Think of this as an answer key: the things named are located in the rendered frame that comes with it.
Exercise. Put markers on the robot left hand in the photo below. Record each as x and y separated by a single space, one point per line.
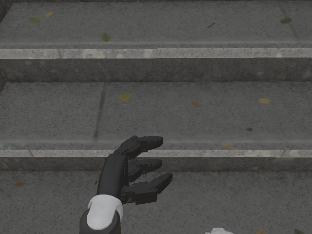
117 172

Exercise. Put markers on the robot left forearm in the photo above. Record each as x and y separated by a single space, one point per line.
103 216

